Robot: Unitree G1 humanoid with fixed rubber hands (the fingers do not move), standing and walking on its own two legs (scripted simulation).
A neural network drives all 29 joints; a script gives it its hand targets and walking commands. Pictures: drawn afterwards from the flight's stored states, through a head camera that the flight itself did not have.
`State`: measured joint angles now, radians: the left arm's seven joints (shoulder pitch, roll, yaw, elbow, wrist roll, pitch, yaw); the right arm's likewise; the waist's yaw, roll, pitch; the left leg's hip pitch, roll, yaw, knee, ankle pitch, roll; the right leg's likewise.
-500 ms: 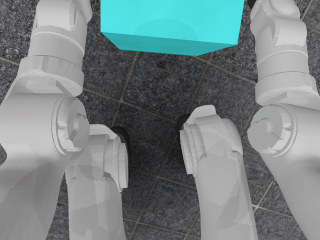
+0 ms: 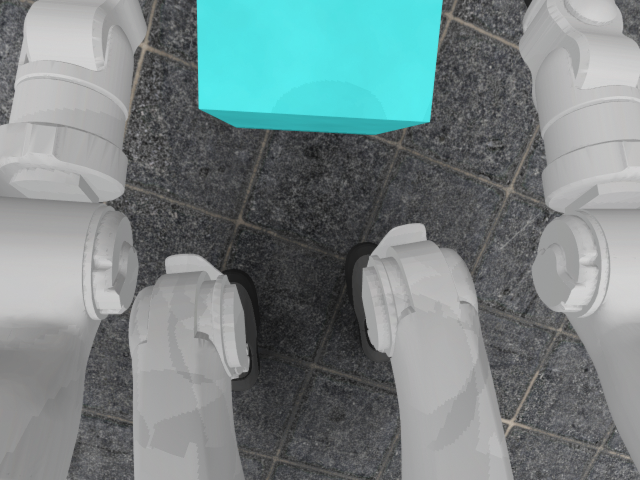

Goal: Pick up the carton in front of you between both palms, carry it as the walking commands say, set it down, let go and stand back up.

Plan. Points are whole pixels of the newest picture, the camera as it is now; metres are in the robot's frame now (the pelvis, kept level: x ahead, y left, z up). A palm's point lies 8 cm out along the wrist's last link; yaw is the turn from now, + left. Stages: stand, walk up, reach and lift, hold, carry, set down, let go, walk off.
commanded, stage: set down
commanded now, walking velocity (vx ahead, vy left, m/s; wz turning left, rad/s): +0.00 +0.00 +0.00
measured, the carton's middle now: (313, 36) +0.54 -0.06 -0.26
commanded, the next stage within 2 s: let go in 0.82 s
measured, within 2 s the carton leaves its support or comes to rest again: neither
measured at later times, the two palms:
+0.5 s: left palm out of the picture +0.60 +0.12 +0.03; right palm out of the picture +0.53 -0.27 +0.03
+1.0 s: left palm out of the picture +0.56 +0.14 +0.16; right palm out of the picture +0.51 -0.26 +0.16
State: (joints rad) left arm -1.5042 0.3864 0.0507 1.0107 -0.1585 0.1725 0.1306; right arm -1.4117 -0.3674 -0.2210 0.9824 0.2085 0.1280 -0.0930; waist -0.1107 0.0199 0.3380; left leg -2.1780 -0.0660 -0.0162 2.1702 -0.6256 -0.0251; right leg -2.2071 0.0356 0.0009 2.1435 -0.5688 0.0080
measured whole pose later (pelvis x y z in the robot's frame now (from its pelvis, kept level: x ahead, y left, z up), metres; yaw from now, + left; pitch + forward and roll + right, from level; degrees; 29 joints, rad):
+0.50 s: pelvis +0.01 +0.00 +0.13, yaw +0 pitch +47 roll +1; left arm -1.37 0.34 0.16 0.92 -0.05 0.25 0.10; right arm -1.25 -0.33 -0.32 0.85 0.11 0.22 -0.04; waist -0.11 0.03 0.03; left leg -1.99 -0.07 -0.03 1.68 -0.52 -0.02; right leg -2.01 0.04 0.02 1.66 -0.47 0.01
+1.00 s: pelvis +0.04 +0.00 +0.27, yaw +0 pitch +46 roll +1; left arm -1.11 0.22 0.27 0.84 0.11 0.20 0.07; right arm -1.01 -0.26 -0.37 0.80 -0.06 0.16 0.06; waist -0.07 0.03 -0.06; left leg -1.54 -0.06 -0.06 1.09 -0.34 -0.02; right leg -1.56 0.03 0.03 1.08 -0.31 0.00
